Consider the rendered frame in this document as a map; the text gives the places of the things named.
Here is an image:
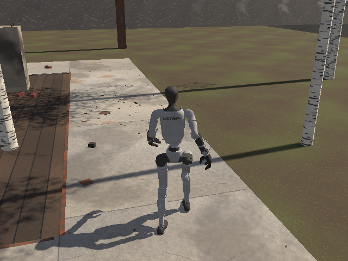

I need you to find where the left robot forearm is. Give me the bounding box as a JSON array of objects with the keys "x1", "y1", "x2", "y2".
[{"x1": 147, "y1": 130, "x2": 154, "y2": 142}]

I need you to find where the left robot upper arm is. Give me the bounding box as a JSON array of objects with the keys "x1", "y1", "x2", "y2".
[{"x1": 148, "y1": 109, "x2": 161, "y2": 138}]

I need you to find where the left robot thigh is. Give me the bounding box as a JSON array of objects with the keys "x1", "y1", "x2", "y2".
[{"x1": 156, "y1": 153, "x2": 168, "y2": 198}]

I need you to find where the right robot forearm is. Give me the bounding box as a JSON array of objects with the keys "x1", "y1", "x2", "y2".
[{"x1": 195, "y1": 131, "x2": 209, "y2": 157}]

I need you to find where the right robot hand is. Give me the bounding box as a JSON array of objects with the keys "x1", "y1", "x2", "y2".
[{"x1": 200, "y1": 154, "x2": 212, "y2": 170}]

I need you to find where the robot left foot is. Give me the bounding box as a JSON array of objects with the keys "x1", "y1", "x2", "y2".
[{"x1": 157, "y1": 220, "x2": 168, "y2": 235}]

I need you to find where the left robot hand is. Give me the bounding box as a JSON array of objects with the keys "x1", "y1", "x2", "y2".
[{"x1": 148, "y1": 138, "x2": 161, "y2": 147}]

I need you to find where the right robot upper arm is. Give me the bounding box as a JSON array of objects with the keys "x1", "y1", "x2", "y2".
[{"x1": 183, "y1": 109, "x2": 200, "y2": 139}]

